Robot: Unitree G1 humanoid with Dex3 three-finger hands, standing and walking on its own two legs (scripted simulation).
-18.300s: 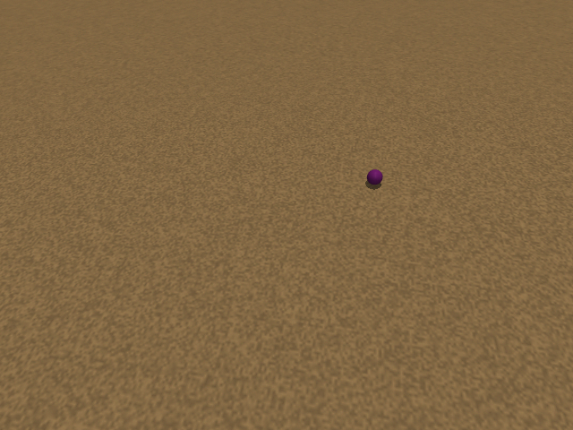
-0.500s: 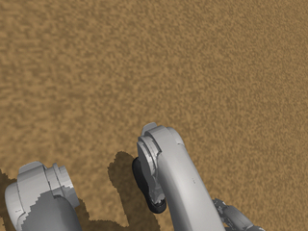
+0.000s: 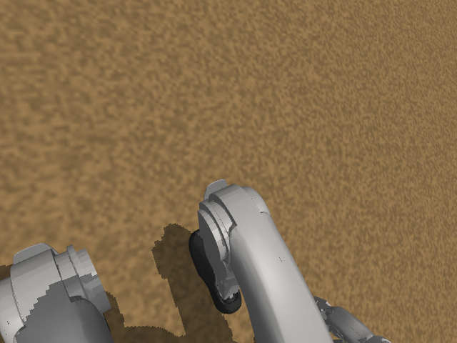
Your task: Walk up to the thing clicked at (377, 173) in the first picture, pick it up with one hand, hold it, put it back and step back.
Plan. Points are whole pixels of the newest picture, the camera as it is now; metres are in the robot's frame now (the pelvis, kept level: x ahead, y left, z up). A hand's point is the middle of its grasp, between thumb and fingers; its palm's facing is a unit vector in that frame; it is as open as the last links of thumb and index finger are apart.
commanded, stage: close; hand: left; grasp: from above
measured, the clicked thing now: out of the picture +0.46 +0.34 -0.27
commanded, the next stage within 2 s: settle in 1.20 s
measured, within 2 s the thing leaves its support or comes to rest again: leaves its support in 1.58 s
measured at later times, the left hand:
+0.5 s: hand out of the picture +0.45 +0.34 -0.24, palm faces -0.44 -0.15 -0.88, open 10.8 cm
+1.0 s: hand out of the picture +0.45 +0.34 -0.24, palm faces -0.43 -0.14 -0.89, open 10.1 cm
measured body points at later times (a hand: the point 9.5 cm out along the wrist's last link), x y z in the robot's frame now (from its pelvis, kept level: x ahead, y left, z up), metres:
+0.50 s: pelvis +0.00 +0.00 +0.00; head +0.27 +0.13 +0.33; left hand +0.47 +0.34 -0.19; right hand +0.05 -0.26 -0.05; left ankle +0.06 +0.13 -0.27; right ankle +0.12 -0.14 -0.27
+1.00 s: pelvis +0.00 +0.00 +0.00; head +0.27 +0.13 +0.33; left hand +0.47 +0.34 -0.19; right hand +0.05 -0.26 -0.05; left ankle +0.06 +0.13 -0.27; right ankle +0.12 -0.14 -0.27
